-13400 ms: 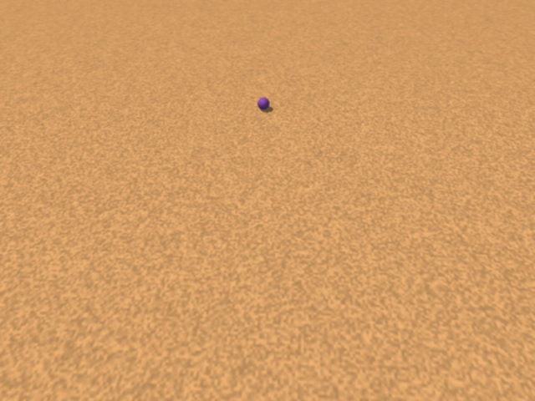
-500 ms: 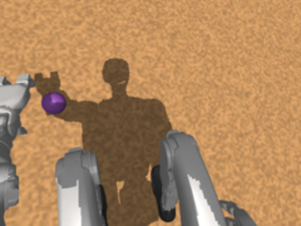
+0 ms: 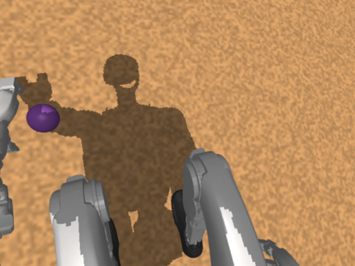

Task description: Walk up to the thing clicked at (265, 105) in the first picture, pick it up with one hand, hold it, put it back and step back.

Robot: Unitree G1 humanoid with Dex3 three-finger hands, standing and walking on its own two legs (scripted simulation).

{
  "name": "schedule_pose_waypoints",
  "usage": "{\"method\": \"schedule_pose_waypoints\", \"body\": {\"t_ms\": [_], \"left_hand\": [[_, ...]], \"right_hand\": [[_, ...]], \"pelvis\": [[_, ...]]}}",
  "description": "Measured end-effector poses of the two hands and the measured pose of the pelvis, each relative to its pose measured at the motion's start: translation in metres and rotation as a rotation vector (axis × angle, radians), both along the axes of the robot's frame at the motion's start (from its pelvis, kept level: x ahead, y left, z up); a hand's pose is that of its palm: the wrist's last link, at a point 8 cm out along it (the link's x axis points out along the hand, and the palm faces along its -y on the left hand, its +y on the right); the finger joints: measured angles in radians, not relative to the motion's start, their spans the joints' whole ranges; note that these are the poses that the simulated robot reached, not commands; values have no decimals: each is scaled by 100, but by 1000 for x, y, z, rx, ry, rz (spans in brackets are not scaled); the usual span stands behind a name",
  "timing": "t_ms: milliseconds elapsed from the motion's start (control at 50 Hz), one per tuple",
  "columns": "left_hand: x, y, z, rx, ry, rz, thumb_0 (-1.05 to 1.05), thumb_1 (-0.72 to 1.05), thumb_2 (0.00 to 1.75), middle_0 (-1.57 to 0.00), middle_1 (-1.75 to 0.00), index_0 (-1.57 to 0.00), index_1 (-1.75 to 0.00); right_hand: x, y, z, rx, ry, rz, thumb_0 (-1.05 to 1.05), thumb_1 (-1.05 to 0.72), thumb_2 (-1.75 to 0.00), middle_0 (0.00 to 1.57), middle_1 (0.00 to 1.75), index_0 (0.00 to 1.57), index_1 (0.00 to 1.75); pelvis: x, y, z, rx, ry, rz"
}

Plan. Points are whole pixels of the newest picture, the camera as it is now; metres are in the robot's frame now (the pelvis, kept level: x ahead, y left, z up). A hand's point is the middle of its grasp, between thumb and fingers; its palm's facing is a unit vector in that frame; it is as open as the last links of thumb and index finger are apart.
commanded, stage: rise first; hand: left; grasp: from above
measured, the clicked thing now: (43, 118) +0.50 +0.26 -0.30
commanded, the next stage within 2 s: approach in 1.72 s
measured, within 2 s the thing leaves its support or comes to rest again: neither
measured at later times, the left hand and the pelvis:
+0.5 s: hand (11, 123) +0.46 +0.29 -0.19, palm faces -0.46 -0.06 -0.89, open 14.2 cm; pelvis +0.00 +0.00 -0.01, yaw -1 degrees
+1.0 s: hand (6, 121) +0.47 +0.30 -0.19, palm faces -0.45 -0.06 -0.89, open 14.2 cm; pelvis +0.00 +0.00 -0.02, yaw -1 degrees
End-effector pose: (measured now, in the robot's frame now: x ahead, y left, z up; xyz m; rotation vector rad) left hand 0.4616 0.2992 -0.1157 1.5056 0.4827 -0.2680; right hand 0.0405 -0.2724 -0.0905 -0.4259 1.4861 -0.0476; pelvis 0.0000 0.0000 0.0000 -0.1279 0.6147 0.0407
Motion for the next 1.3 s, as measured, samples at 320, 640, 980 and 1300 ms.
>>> {"method": "schedule_pose_waypoints", "body": {"t_ms": [320, 640, 980, 1300], "left_hand": [[5, -4, -9, -2, -4, -7, 0, -54, 102, -8, -103, -8, -102], [7, -2, -21, -6, -5, -5, 0, -56, 104, -9, -101, -7, -102], [11, 5, -16, 4, -10, 1, 0, -55, 103, -9, -102, -7, -102], [11, 1, -11, 2, -18, -16, 0, -55, 104, -10, -101, -8, -102]], "right_hand": [[-8, -2, -2, -6, 7, 8, 0, -91, -90, 20, 30, 20, 30], [-9, 5, -7, 4, 3, 16, 0, -91, -90, 20, 30, 20, 30], [-11, 5, -4, -3, 0, 17, 0, -91, -90, 20, 30, 20, 30], [-15, 5, -4, 1, -2, 19, 0, -91, -90, 20, 30, 20, 30]], "pelvis": [[-2, 0, -8, -7, -13, -6], [-2, 2, -14, -16, -20, -9], [-3, 3, -16, -26, -27, -7], [-5, 2, -16, -22, -31, -8]]}}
